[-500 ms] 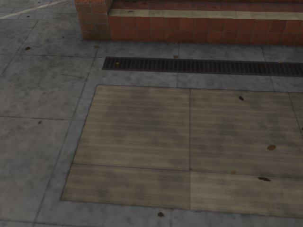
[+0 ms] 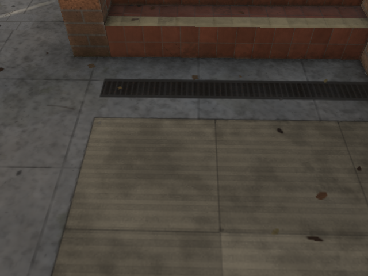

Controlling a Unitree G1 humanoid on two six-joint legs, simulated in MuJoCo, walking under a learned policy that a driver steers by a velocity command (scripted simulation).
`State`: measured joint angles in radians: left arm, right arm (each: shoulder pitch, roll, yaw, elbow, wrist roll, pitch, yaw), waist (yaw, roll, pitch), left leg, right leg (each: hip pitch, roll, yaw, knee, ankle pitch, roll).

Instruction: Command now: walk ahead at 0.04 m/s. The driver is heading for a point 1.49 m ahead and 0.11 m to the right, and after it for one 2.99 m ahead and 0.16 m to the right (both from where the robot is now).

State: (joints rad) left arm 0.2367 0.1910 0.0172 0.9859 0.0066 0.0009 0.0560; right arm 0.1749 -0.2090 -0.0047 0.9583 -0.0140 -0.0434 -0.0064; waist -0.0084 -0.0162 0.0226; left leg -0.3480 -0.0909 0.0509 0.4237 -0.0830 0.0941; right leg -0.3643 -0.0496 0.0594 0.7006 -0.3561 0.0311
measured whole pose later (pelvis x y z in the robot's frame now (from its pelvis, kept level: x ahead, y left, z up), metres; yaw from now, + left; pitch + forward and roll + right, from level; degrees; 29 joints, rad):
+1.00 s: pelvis +0.18 +0.02 +0.01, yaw +2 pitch +0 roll +0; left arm 0.25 0.24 0.07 0.98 -0.03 -0.10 0.00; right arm 0.37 -0.19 -0.03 1.09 0.00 -0.11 0.02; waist -0.03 -0.02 -0.01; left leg -0.10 -0.05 0.06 0.34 -0.25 0.07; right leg -0.53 -0.07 0.00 1.15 -0.23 -0.07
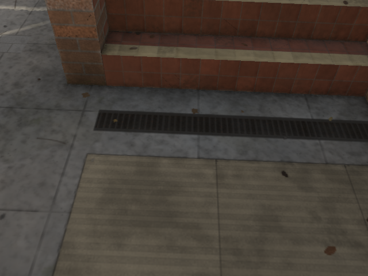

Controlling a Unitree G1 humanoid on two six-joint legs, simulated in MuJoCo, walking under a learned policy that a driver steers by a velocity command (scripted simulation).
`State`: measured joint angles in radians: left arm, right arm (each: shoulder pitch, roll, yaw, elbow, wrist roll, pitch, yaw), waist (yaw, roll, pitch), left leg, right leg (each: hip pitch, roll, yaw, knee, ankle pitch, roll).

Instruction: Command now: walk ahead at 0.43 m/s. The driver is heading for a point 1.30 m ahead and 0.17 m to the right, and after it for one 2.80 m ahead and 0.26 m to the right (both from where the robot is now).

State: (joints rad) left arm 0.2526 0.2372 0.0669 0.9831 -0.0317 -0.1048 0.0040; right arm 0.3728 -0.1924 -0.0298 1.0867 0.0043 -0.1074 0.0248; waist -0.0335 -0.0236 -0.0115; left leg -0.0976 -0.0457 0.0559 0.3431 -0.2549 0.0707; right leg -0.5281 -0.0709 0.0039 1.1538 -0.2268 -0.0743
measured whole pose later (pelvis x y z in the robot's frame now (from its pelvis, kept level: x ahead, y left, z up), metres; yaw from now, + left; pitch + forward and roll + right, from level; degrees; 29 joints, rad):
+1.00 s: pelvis +0.56 +0.01 -0.01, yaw -1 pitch +2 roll -1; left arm 0.33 0.26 0.05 1.01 -0.03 -0.09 0.00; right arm 0.10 -0.23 -0.05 0.89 0.00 -0.11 0.03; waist 0.02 -0.02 0.03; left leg -0.41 0.01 0.07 0.53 -0.15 0.04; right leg -0.34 0.00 0.06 1.15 -0.44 -0.04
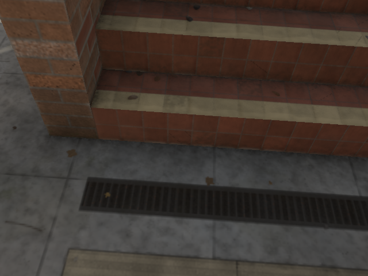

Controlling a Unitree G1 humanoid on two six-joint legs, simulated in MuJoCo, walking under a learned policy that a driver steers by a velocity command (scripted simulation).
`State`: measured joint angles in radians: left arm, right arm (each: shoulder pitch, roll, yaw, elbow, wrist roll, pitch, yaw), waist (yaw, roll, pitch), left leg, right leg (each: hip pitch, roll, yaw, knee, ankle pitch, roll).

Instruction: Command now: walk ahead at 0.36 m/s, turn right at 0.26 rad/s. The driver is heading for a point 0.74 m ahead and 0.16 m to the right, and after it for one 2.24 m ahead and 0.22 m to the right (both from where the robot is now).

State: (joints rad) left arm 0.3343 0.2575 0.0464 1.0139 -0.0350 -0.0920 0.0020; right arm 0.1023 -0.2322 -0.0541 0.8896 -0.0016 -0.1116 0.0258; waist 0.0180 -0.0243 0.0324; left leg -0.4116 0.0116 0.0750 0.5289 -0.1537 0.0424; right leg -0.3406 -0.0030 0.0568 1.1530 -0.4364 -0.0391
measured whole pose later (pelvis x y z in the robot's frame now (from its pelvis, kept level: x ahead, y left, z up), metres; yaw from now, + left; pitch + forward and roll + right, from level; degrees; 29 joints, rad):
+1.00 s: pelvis +0.21 +0.01 +0.01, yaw -25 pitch +1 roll -1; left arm 0.14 0.27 0.06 0.71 0.02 0.01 0.03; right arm 0.20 -0.24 -0.04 0.86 -0.02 -0.03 -0.01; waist -0.03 -0.03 0.01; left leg -0.27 -0.02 -0.07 0.48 -0.24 0.02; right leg -0.36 0.05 0.11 0.67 -0.39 0.04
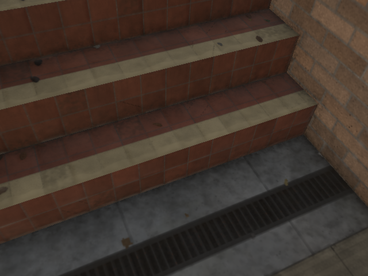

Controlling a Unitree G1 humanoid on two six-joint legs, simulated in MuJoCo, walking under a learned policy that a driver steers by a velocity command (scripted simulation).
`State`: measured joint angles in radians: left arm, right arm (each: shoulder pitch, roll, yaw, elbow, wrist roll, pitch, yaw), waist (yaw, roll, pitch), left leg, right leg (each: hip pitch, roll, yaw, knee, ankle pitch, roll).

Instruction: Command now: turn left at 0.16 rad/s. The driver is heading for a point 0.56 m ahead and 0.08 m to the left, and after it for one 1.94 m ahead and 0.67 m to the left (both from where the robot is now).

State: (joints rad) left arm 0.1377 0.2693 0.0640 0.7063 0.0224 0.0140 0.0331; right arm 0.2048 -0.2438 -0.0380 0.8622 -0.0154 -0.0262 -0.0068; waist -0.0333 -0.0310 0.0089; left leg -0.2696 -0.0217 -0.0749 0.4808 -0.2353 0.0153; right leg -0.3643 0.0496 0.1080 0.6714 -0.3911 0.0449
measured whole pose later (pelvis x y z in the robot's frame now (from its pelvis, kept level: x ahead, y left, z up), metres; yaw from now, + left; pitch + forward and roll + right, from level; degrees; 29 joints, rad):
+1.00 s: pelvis +0.20 +0.10 -0.03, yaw +8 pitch +3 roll +0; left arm 0.09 0.29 0.05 0.66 0.00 -0.08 -0.07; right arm 0.32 -0.30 -0.05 0.77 -0.02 -0.03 -0.05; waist -0.04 -0.02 0.04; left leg -0.06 -0.01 0.14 0.72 -0.54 0.00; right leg -0.53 0.06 -0.05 0.53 -0.06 -0.10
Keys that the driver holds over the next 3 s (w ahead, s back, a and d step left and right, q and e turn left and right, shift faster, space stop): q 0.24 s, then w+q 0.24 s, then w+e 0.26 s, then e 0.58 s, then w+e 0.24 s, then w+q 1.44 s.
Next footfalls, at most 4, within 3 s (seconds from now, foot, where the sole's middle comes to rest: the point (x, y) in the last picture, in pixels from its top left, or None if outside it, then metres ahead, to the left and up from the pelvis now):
0.12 right None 0.02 -0.14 -0.78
0.48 left None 0.02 0.15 -0.78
0.98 right None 0.38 0.05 -0.78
1.42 left None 0.39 0.29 -0.78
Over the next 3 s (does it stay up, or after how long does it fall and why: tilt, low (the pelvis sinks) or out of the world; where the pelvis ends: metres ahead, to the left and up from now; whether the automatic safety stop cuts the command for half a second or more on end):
stays up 0.88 0.06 0.17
